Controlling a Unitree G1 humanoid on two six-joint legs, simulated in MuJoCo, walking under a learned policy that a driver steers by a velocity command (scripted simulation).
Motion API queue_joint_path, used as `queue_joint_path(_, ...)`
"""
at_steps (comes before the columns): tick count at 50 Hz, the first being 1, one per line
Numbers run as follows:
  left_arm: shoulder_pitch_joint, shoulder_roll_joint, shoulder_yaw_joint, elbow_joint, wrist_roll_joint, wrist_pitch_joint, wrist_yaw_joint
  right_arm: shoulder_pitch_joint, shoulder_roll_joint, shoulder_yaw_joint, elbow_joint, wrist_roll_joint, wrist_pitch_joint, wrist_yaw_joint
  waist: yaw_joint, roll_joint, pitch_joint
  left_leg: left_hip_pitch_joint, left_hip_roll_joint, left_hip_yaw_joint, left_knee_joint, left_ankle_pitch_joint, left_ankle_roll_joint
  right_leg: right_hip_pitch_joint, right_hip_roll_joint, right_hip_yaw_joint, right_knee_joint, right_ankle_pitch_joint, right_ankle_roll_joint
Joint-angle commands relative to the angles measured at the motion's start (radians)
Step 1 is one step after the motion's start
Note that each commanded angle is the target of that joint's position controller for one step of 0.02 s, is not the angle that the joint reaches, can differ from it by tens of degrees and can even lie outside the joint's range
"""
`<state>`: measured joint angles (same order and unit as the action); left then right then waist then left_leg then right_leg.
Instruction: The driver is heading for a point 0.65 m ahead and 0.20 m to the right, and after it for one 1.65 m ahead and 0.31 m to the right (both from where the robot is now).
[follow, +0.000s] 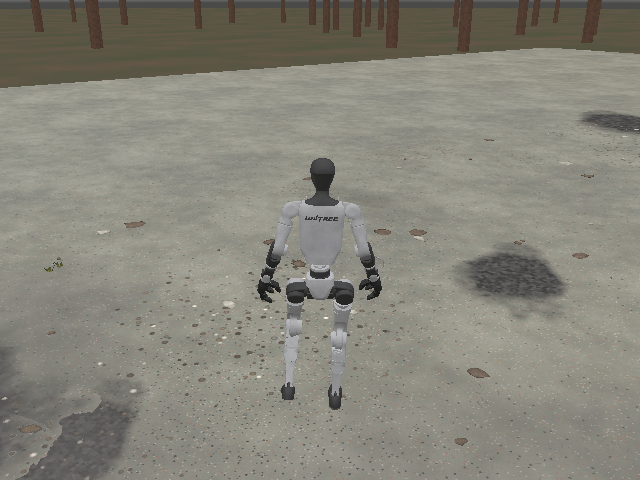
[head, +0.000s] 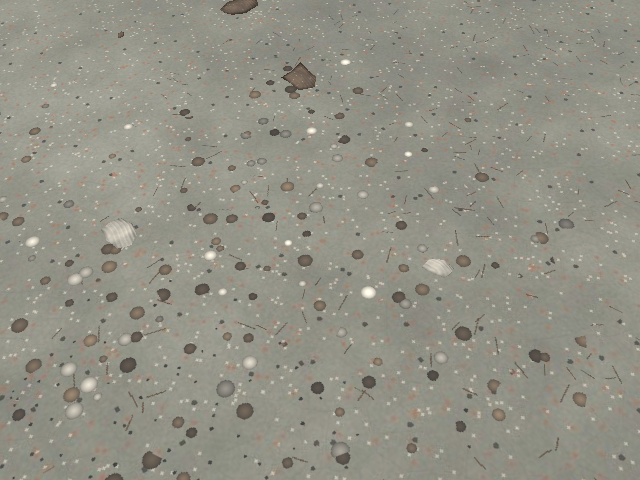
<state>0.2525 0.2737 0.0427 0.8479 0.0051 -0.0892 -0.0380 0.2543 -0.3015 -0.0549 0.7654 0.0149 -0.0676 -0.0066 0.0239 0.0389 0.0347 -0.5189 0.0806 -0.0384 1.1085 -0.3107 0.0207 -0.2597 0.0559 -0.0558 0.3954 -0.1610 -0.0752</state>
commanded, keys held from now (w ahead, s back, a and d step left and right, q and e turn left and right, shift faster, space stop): w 0.30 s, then w+e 0.38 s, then e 0.32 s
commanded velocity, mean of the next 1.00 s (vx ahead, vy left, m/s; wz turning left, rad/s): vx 0.43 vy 0.00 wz -0.28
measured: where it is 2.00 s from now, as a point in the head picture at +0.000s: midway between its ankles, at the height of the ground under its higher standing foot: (357, 428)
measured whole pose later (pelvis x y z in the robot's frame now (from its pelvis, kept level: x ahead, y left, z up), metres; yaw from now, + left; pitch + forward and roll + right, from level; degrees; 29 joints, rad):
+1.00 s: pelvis +0.51 -0.01 -0.01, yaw -20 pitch +2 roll +1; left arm 0.13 0.30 0.08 0.71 -0.01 -0.02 -0.03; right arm 0.14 -0.30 -0.06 0.79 0.00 -0.04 -0.03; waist 0.00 0.01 0.09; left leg -0.43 0.02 -0.02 1.24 -0.52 -0.05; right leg -0.45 0.08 0.00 0.53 -0.11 -0.10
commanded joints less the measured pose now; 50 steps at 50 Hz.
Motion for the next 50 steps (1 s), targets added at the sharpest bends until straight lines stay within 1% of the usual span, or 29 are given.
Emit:
queue_joint_path(1, -0.023, 0.138, 0.03, -0.047, -0.004, -0.024, 0.011, 0.019, -0.063, -0.019, -0.062, -0.009, 0.004, -0.005, -0.03, -0.103, -0.044, -0.121, 0.067, -0.033, -0.071, 0.087, -0.025, 0.102, -0.282, 0.269, -0.251, 0.174, -0.179)
queue_joint_path(7, 0.051, 0.168, 0.034, -0.009, -0.016, -0.007, 0.031, -0.173, -0.02, 0.0, -0.104, -0.007, -0.012, 0.012, 0.035, -0.087, 0.006, -0.112, 0.031, 0.021, -0.44, 0.392, -0.039, 0.138, -0.222, 0.123, -0.274, 0.226, -0.126)
queue_joint_path(10, 0.112, 0.178, 0.036, 0.022, -0.022, 0.007, 0.032, -0.262, -0.02, 0.004, -0.132, 0.002, -0.02, 0.028, 0.07, -0.087, 0.033, -0.117, 0.007, 0.034, -0.537, 0.413, -0.03, 0.211, -0.253, 0.127, -0.253, 0.209, -0.126)
queue_joint_path(12, 0.133, 0.183, 0.039, 0.039, -0.024, 0.02, 0.035, -0.298, -0.028, 0.003, -0.15, 0.004, -0.026, 0.04, 0.071, -0.093, 0.044, -0.139, -0.003, 0.029, -0.577, 0.366, -0.01, 0.286, -0.288, 0.139, -0.218, 0.247, -0.12)
queue_joint_path(15, 0.115, 0.204, 0.049, 0.046, -0.027, 0.035, 0.044, -0.252, -0.062, -0.009, -0.147, 0.001, -0.03, 0.05, 0.019, -0.118, 0.008, -0.054, -0.034, 0.042, -0.612, 0.254, 0.033, 0.36, -0.315, 0.142, -0.12, 0.44, -0.093)
queue_joint_path(16, 0.098, 0.208, 0.05, 0.045, -0.028, 0.04, 0.045, -0.173, -0.086, -0.023, -0.127, -0.004, -0.031, 0.047, -0.032, -0.123, -0.041, 0.08, -0.063, 0.065, -0.634, 0.244, 0.053, 0.344, -0.295, 0.133, -0.023, 0.591, -0.078)
queue_joint_path(17, 0.088, 0.188, 0.04, 0.039, -0.024, 0.044, 0.046, -0.018, -0.131, -0.048, -0.081, -0.007, -0.031, 0.038, -0.109, -0.103, -0.141, 0.314, -0.068, 0.07, -0.644, 0.277, 0.084, 0.271, -0.242, 0.104, 0.156, 0.63, -0.051)
queue_joint_path(18, 0.094, 0.131, 0.017, 0.011, 0.001, 0.04, 0.046, 0.164, -0.203, -0.069, -0.051, -0.021, -0.027, 0.025, -0.17, 0.003, -0.302, 0.64, 0.118, -0.127, -0.595, 0.305, 0.144, 0.052, -0.176, 0.072, 0.463, 0.34, -0.017)
queue_joint_path(19, 0.231, 0.013, -0.015, 0.007, -0.01, 0.02, 0.037, 0.185, -0.251, -0.076, -0.034, -0.022, -0.022, 0.029, -0.093, 0.264, -0.421, 0.938, 0.336, -0.581, -0.701, 0.083, 0.285, -0.334, 0.002, 0.082, 0.785, -0.375, 0.038)
queue_joint_path(20, 0.157, 0.134, 0.012, 0.02, -0.035, 0.006, 0.033, 0.183, -0.146, -0.051, -0.046, -0.016, -0.022, 0.027, -0.146, 0.141, -0.375, 0.885, 0.317, -0.617, -0.774, -0.05, 0.247, -0.428, -0.042, 0.207, 0.886, -0.42, 0.029)
queue_joint_path(21, 0.068, 0.176, 0.029, -0.013, -0.058, -0.002, 0.03, 0.115, -0.117, -0.039, -0.047, -0.016, -0.024, 0.022, -0.136, 0.101, -0.225, 0.757, 0.29, -0.463, -0.804, -0.025, 0.205, -0.479, -0.086, 0.193, 0.894, -0.33, 0.022)
queue_joint_path(22, 0.025, 0.163, 0.028, -0.022, -0.054, -0.002, 0.035, 0.047, -0.1, -0.033, -0.05, -0.019, -0.027, 0.022, -0.103, 0.04, -0.147, 0.622, 0.254, -0.353, -0.837, 0.062, 0.186, -0.449, -0.133, 0.167, 0.858, -0.241, 0.028)
queue_joint_path(23, 0.014, 0.153, 0.034, -0.021, -0.04, 0.004, 0.039, -0.001, -0.072, -0.027, -0.048, -0.021, -0.032, 0.024, -0.076, 0.032, -0.089, 0.521, 0.22, -0.268, -0.875, 0.13, 0.176, -0.419, -0.16, 0.167, 0.809, -0.182, 0.036)
queue_joint_path(25, 0.066, 0.115, 0.036, -0.004, -0.042, 0.031, 0.04, -0.045, -0.045, -0.024, -0.037, -0.029, -0.048, 0.025, -0.028, 0.062, -0.066, 0.415, 0.181, -0.149, -0.938, 0.202, 0.164, -0.324, -0.191, 0.172, 0.771, -0.117, 0.05)
queue_joint_path(27, 0.061, 0.083, 0.034, -0.01, -0.041, 0.054, 0.042, -0.055, -0.054, -0.029, -0.018, -0.028, -0.058, 0.023, -0.011, 0.047, -0.031, 0.368, 0.178, -0.061, -0.974, 0.273, 0.17, -0.339, -0.198, 0.17, 0.743, -0.081, 0.064)
queue_joint_path(29, 0.016, 0.076, 0.036, -0.033, -0.035, 0.064, 0.044, -0.045, -0.072, -0.036, 0.001, -0.033, -0.06, 0.015, -0.014, 0.027, -0.004, 0.373, 0.176, 0.006, -0.991, 0.322, 0.172, -0.398, -0.201, 0.18, 0.677, -0.004, 0.077)
queue_joint_path(34, -0.118, 0.048, 0.025, -0.082, -0.025, 0.049, 0.016, -0.02, -0.107, -0.045, 0.029, -0.028, -0.045, -0.004, -0.057, 0.004, 0.03, 0.422, 0.148, 0.161, -1.007, 0.372, 0.143, -0.4, -0.183, 0.108, 0.395, 0.219, 0.076)
queue_joint_path(36, -0.193, 0.034, 0.019, -0.118, -0.015, 0.046, 0.004, -0.007, -0.121, -0.049, 0.041, -0.024, -0.03, -0.014, -0.078, -0.009, 0.061, 0.45, 0.154, 0.212, -0.965, 0.526, 0.135, -0.388, -0.163, 0.057, 0.3, 0.238, 0.069)
queue_joint_path(38, -0.22, 0.038, 0.021, -0.149, -0.01, 0.047, -0.01, 0.013, -0.137, -0.054, 0.054, -0.013, -0.008, -0.022, -0.082, 0.006, 0.047, 0.512, 0.17, 0.238, -0.892, 0.681, 0.123, -0.371, -0.138, 0.018, 0.251, 0.206, 0.058)
queue_joint_path(40, -0.185, 0.067, 0.036, -0.164, -0.011, 0.051, -0.022, -0.004, -0.161, -0.062, 0.05, 0.004, 0.012, -0.031, -0.048, 0.04, 0.004, 0.568, 0.184, 0.247, -0.791, 0.859, 0.102, -0.313, -0.097, -0.011, 0.229, 0.121, 0.031)
queue_joint_path(42, -0.042, 0.124, 0.066, -0.142, -0.015, 0.055, -0.025, -0.043, -0.177, -0.069, 0.033, 0.018, 0.03, -0.04, 0.033, 0.056, -0.078, 0.573, 0.17, 0.251, -0.578, 0.998, 0.069, -0.151, -0.032, -0.042, 0.196, 0.058, -0.011)
queue_joint_path(43, 0.084, 0.173, 0.093, -0.112, -0.014, 0.053, -0.013, -0.061, -0.162, -0.063, 0.026, 0.021, 0.033, -0.039, 0.102, 0.02, -0.142, 0.512, 0.123, 0.267, -0.381, 0.899, 0.026, 0.027, -0.001, -0.032, 0.095, 0.171, -0.046)
queue_joint_path(44, 0.133, 0.263, 0.115, -0.108, -0.01, 0.059, 0.015, -0.006, -0.102, -0.042, 0.012, -0.017, 0.024, -0.033, 0.094, -0.147, -0.218, 0.284, 0.05, 0.266, -0.088, 0.406, -0.042, 0.28, -0.144, 0.174, 0.104, 0.574, -0.103)
queue_joint_path(45, 0.061, 0.34, 0.116, -0.151, 0.013, 0.059, 0.023, 0.121, -0.008, -0.011, -0.014, -0.055, 0.01, -0.017, -0.036, -0.311, -0.357, -0.064, -0.146, 0.138, 0.275, -0.428, -0.111, 0.561, -0.402, 0.635, 0.147, 0.909, -0.338)
queue_joint_path(46, 0.075, 0.28, 0.103, -0.183, 0.009, 0.059, 0.011, 0.074, -0.095, -0.023, -0.001, -0.023, -0.004, -0.003, 0.049, -0.152, -0.504, -0.093, -0.122, -0.063, 0.349, -0.407, -0.092, 0.563, -0.424, 0.693, 0.06, 0.738, -0.37)
queue_joint_path(47, 0.012, 0.232, 0.091, -0.195, -0.003, 0.053, 0.007, -0.023, -0.119, -0.031, -0.03, 0.01, -0.005, -0.003, 0.047, -0.106, -0.37, -0.152, -0.085, -0.062, 0.313, -0.31, -0.069, 0.458, -0.374, 0.574, 0.021, 0.593, -0.323)
queue_joint_path(48, -0.044, 0.19, 0.082, -0.193, -0.024, 0.054, 0.01, -0.062, -0.111, -0.031, -0.032, 0.0, 0.0, -0.016, 0.017, -0.038, -0.24, -0.169, -0.045, -0.047, 0.23, -0.224, -0.066, 0.312, -0.316, 0.485, -0.01, 0.468, -0.263)
queue_joint_path(49, -0.084, 0.16, 0.073, -0.2, -0.028, 0.059, 0.018, -0.074, -0.12, -0.036, -0.027, -0.018, 0.013, -0.03, -0.008, -0.037, -0.173, -0.136, -0.021, -0.048, 0.161, -0.169, -0.069, 0.183, -0.281, 0.438, -0.038, 0.399, -0.23)
queue_joint_path(50, -0.105, 0.152, 0.069, -0.209, -0.015, 0.064, 0.024, -0.062, -0.129, -0.042, -0.03, -0.022, 0.028, -0.034, -0.037, -0.066, -0.152, -0.067, -0.012, -0.054, 0.12, -0.135, -0.068, 0.083, -0.255, 0.412, -0.063, 0.369, -0.215)
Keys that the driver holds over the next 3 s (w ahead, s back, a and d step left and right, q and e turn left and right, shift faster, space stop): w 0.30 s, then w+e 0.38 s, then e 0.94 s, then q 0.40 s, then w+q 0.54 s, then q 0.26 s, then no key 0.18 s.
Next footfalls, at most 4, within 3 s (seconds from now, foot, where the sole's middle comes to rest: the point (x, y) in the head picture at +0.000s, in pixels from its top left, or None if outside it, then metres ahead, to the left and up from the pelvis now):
0.34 left None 0.38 0.15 -0.78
0.88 right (406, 411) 0.62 -0.11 -0.78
1.38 left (321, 363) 0.73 0.07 -0.78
1.76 right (416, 448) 0.54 -0.13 -0.78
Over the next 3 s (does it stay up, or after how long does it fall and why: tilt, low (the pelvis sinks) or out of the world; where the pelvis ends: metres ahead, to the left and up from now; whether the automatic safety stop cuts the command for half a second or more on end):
stays up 0.89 -0.12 0.00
